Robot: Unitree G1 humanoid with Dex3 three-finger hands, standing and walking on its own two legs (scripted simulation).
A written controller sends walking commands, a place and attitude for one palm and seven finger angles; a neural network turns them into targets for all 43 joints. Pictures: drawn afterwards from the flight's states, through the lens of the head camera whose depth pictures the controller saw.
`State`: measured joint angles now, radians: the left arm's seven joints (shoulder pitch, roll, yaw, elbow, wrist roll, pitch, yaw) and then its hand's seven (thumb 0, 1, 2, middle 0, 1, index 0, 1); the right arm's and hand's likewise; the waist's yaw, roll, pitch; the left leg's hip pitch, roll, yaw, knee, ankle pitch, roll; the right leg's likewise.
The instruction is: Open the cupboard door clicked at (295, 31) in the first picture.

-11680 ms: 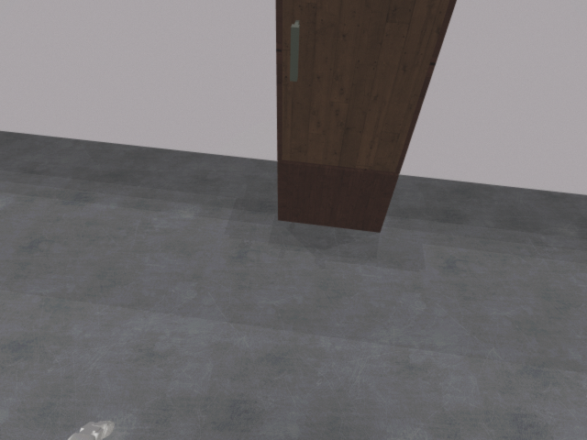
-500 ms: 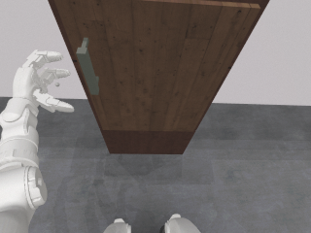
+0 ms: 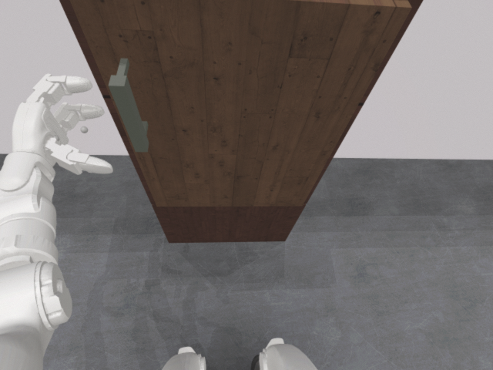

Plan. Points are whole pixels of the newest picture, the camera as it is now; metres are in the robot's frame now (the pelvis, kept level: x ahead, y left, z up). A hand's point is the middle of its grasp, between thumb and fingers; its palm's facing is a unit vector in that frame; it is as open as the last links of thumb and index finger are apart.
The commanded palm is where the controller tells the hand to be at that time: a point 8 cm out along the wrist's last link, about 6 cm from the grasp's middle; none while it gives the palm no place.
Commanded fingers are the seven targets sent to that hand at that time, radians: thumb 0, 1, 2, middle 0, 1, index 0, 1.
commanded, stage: move the hooked fingers beside the handle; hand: left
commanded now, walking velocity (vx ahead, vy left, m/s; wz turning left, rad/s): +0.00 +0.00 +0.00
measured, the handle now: (133, 109) +0.52 +0.16 +0.08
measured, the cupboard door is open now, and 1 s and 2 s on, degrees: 0 0 0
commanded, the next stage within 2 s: slide the fingers in behind the handle in 0.46 s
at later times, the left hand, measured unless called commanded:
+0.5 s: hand (83, 130) +0.47 +0.23 +0.09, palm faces -0.02 -1.00 +0.00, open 14.0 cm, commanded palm +0.44 +0.27 +0.08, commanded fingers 0.00 -0.50 0.30 -0.30 -1.20 -0.30 -1.20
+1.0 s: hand (110, 130) +0.47 +0.19 +0.08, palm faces -0.01 -1.00 +0.00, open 14.0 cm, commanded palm +0.45 +0.24 +0.08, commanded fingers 0.00 -0.50 0.30 -0.30 -1.20 -0.30 -1.20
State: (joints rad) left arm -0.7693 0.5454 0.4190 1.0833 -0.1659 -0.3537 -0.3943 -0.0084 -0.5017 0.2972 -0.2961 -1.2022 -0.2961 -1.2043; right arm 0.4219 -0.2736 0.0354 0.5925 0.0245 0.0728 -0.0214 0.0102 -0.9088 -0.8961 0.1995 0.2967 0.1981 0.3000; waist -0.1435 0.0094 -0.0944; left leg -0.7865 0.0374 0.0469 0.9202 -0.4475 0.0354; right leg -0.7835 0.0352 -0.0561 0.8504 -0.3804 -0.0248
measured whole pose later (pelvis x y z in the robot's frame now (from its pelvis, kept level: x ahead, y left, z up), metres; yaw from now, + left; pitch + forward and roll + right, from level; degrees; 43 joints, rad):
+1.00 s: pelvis -0.01 +0.00 +0.00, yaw +1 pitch +17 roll -2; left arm -0.81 0.46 0.36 1.11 -0.14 -0.39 -0.28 -0.01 -0.50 0.30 -0.30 -1.20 -0.30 -1.21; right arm 0.39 -0.27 0.04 0.60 0.02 0.05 -0.01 0.01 -0.91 -0.90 0.20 0.30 0.20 0.30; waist -0.14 0.01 -0.09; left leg -0.79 0.03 0.04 0.94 -0.44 0.03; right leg -0.79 0.03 -0.06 0.88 -0.39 -0.03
